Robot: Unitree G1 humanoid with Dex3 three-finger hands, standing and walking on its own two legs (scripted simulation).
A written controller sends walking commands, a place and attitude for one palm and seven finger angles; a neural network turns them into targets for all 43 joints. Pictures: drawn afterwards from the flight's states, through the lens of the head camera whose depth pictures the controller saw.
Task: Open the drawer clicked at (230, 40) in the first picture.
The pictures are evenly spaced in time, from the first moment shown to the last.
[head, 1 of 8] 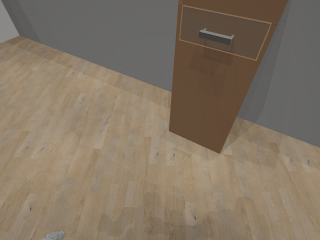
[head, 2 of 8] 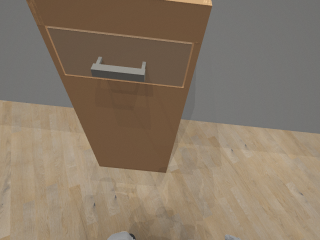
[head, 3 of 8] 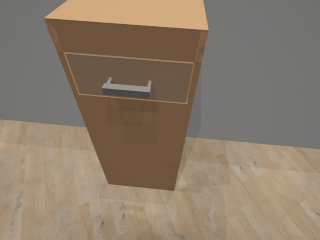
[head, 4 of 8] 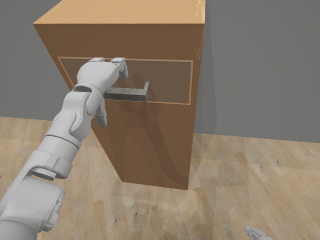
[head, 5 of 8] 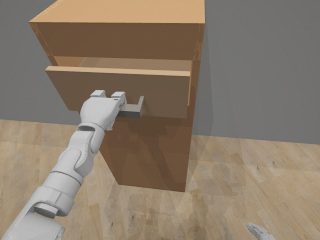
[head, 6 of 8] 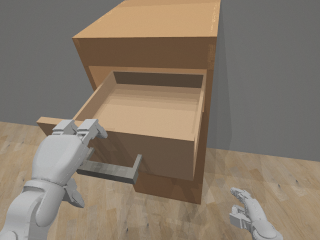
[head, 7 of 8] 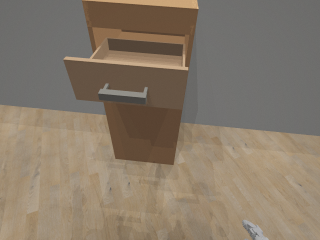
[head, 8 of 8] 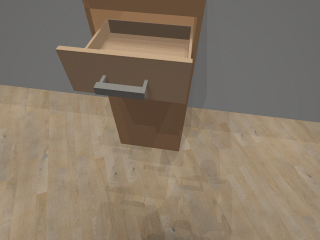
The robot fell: no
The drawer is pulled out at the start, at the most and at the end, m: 0.00 0.30 0.27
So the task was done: yes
